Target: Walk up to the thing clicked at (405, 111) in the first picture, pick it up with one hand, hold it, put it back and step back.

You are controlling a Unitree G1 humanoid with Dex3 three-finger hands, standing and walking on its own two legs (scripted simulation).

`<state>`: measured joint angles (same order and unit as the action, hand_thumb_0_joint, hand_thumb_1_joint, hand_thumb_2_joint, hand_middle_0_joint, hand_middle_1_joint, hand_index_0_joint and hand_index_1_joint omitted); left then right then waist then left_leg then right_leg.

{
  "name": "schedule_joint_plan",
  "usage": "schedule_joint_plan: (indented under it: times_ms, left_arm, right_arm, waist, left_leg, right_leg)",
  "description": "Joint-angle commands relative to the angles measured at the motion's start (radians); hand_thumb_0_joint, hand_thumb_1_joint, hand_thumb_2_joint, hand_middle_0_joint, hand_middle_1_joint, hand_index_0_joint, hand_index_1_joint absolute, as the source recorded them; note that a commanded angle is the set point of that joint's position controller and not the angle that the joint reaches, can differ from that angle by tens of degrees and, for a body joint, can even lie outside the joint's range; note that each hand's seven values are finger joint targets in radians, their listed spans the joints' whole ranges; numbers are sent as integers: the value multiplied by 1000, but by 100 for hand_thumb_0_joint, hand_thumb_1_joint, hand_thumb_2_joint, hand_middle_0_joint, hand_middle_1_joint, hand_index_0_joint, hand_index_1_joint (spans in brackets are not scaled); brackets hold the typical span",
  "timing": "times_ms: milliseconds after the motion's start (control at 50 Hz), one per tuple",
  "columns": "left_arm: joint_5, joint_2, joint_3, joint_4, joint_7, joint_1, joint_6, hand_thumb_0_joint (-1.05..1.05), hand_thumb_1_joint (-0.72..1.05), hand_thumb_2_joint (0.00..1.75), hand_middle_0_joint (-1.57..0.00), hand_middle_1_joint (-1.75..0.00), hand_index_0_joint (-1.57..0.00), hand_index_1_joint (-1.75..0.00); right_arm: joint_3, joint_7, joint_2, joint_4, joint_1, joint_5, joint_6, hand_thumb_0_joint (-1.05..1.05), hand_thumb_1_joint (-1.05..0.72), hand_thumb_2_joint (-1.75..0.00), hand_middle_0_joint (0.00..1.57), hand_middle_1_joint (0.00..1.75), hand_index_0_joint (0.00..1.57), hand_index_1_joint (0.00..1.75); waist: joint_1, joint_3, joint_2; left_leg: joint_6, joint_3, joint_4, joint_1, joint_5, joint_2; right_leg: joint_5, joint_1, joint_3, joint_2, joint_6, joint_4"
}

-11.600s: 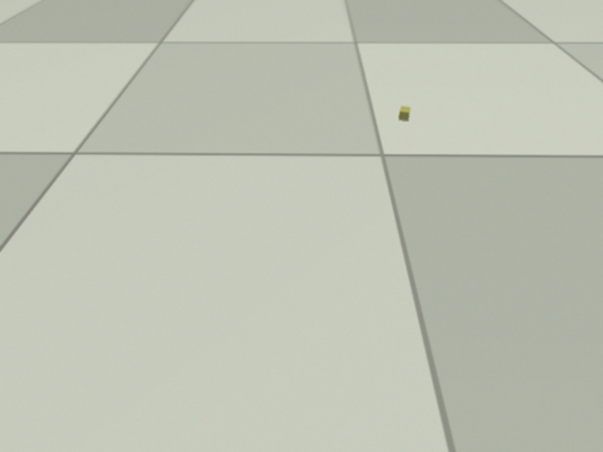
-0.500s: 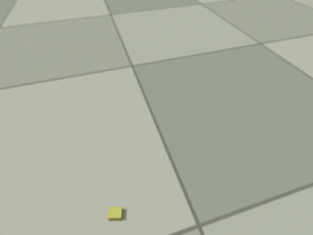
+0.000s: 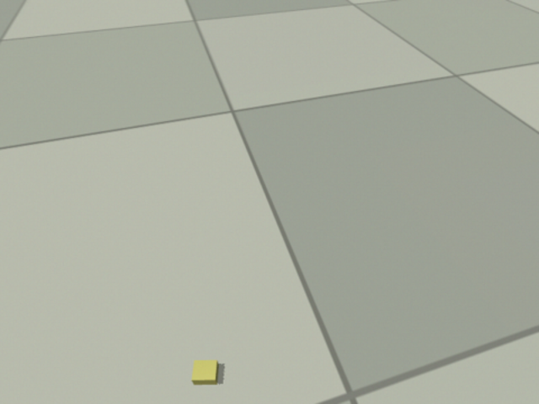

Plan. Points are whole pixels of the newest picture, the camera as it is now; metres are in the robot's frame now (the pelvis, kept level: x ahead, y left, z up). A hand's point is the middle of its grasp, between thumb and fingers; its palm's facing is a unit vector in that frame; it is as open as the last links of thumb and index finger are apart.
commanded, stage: walk up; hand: left
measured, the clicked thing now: (205, 372) +0.41 +0.24 -0.75
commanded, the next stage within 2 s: stand in 1.08 s
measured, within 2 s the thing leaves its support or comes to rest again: neither
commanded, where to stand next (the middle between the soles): +0.02 +0.01 m, yaw -1 degrees
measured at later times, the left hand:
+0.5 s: hand out of the picture +0.08 +0.27 -0.15, palm faces +0.01 -0.91 -0.41, open 7.4 cm
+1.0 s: hand out of the picture +0.05 +0.27 -0.15, palm faces +0.03 -0.92 -0.40, open 7.4 cm
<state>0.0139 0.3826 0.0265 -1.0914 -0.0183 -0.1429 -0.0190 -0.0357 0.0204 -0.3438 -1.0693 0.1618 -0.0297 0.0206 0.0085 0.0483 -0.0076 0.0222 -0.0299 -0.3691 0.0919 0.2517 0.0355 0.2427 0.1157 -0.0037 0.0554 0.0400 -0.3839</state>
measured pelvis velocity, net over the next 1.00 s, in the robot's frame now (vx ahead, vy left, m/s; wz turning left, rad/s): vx -0.01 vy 0.00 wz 0.03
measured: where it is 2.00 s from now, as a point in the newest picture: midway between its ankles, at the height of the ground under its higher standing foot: outside the picture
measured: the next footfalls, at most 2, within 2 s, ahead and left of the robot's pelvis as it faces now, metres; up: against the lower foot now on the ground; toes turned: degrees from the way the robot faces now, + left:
none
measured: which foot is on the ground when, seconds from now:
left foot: down 0.00-1.00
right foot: down 0.00-1.00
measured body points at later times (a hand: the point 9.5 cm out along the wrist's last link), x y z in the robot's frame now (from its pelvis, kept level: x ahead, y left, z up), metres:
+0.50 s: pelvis +0.01 +0.00 +0.00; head +0.02 -0.01 +0.45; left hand +0.08 +0.32 -0.12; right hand +0.11 -0.30 -0.13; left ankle -0.03 +0.11 -0.74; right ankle -0.02 -0.15 -0.74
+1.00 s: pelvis -0.01 +0.00 +0.00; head -0.01 -0.01 +0.45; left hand +0.05 +0.31 -0.12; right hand +0.09 -0.30 -0.13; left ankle -0.03 +0.11 -0.74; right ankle -0.02 -0.15 -0.74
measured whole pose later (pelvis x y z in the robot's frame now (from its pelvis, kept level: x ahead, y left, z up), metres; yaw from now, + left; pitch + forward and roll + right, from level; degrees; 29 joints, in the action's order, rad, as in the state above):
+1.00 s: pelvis -0.01 +0.00 +0.00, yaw +2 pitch -3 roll +0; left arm 0.02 0.37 0.02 -1.08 -0.02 -0.15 -0.02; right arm -0.04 0.03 -0.36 -1.05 0.12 -0.02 0.04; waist 0.01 0.06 0.01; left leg 0.02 -0.06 -0.39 0.08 0.24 0.04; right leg 0.25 0.10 -0.03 0.06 0.04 -0.40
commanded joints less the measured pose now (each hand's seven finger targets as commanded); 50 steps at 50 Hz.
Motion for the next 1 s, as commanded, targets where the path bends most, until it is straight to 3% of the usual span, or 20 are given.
schedule_joint_plan:
  times_ms: [0, 100, 140, 240, 420, 500, 600, 800, 900, 980]
  left_arm:
    - [3, 198, 35, 70, -20, 19, -25, 0, 90, 90, -20, -30, -20, -30]
    - [1, 202, 32, 78, -24, 30, -23, 0, 90, 90, -20, -30, -20, -30]
    - [-1, 199, 32, 74, -25, 15, -24, 0, 90, 90, -20, -30, -20, -30]
    - [3, 209, 33, 81, -28, 37, -25, 0, 90, 90, -20, -30, -20, -30]
    - [5, 212, 36, 79, -28, 30, -30, 0, 90, 90, -20, -30, -20, -30]
    - [7, 226, 43, 80, -28, 27, -33, 0, 90, 90, -20, -30, -20, -30]
    - [7, 214, 41, 78, -24, 38, -31, 0, 90, 90, -20, -30, -20, -30]
    - [7, 216, 42, 78, -19, 20, -30, 0, 90, 90, -20, -30, -20, -30]
    - [10, 225, 45, 77, -18, 40, -30, 0, 90, 90, -20, -30, -20, -30]
    - [11, 214, 44, 74, -15, 32, -29, 0, 90, 90, -20, -30, -20, -30]
  right_arm:
    - [-60, -18, -240, 88, -44, 7, -18, 0, -90, -90, 20, 30, 20, 30]
    - [-65, -17, -232, 100, -44, 12, -14, 0, -90, -90, 20, 30, 20, 30]
    - [-66, -16, -230, 106, -58, 11, -13, 0, -90, -90, 20, 30, 20, 30]
    - [-68, -14, -227, 113, -68, 11, -9, 0, -90, -90, 20, 30, 20, 30]
    - [-61, -8, -225, 117, -102, 14, -9, 0, -90, -90, 20, 30, 20, 30]
    - [-61, -6, -226, 111, -104, 12, -7, 0, -90, -90, 20, 30, 20, 30]
    - [-58, -5, -226, 105, -107, 13, -9, 0, -90, -90, 20, 30, 20, 30]
    - [-53, -6, -228, 102, -102, 12, -10, 0, -90, -90, 20, 30, 20, 30]
    - [-52, -4, -219, 98, -94, 11, -8, 0, -90, -90, 20, 30, 20, 30]
    - [-54, -5, -225, 91, -93, 11, -11, 0, -90, -90, 20, 30, 20, 30]
  waist:
    - [2, -96, 51]
    - [-6, -92, 40]
    - [1, -101, 35]
    - [-8, -83, 21]
    - [4, -80, 9]
    - [2, -87, -11]
    - [0, -71, -7]
    - [10, -62, 12]
    - [1, -24, -5]
    - [5, -32, 13]
  left_leg:
    - [46, -86, 24, -7, -418, -146]
    - [33, -87, 20, -16, -469, -142]
    - [43, -82, 8, -37, -474, -142]
    - [32, -83, 19, -2, -419, -128]
    - [34, -83, 20, 6, -363, -117]
    - [24, -78, 6, 8, -327, -108]
    - [34, -90, 17, 0, -324, -110]
    - [39, -96, 32, 20, -271, -111]
    - [27, -96, 40, 43, -182, -96]
    - [40, -119, 59, 39, -168, -114]
  right_leg:
    - [-283, -64, 23, 59, -72, -4]
    - [-310, -65, 21, 69, -75, -25]
    - [-318, -61, 15, 66, -70, -23]
    - [-310, -77, 26, 78, -75, -22]
    - [-307, -95, 32, 88, -71, 1]
    - [-314, -97, 57, 107, -89, 8]
    - [-284, -75, 35, 85, -76, 9]
    - [-229, -79, 40, 86, -76, 19]
    - [-161, -41, 56, 93, -84, 45]
    - [-126, -37, 40, 77, -80, 35]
